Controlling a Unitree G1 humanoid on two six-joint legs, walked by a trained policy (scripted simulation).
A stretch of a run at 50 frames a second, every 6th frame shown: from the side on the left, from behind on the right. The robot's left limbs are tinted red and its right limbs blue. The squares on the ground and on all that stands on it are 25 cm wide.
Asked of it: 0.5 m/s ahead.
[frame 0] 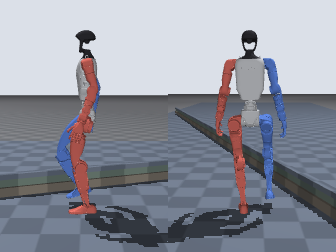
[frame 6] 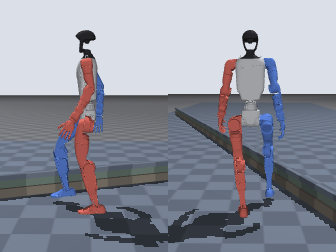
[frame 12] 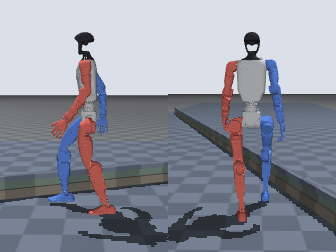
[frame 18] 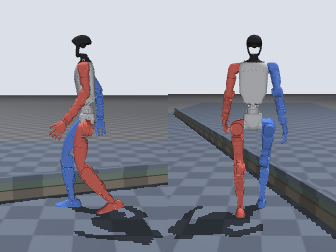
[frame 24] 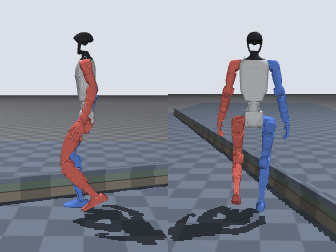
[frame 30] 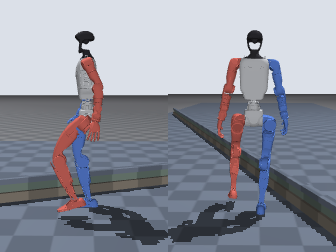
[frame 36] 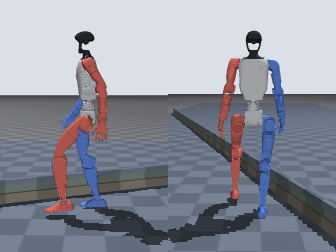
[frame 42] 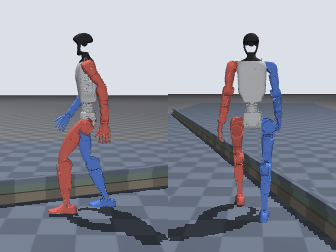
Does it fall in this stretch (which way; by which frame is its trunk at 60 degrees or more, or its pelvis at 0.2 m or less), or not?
no
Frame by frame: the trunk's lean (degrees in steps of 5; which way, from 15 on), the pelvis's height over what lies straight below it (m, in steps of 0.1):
0: 0, 0.8
6: 0, 0.8
12: 5, 0.8
18: 5, 0.8
24: 5, 0.8
30: 0, 0.8
36: 5, 0.8
42: 5, 0.8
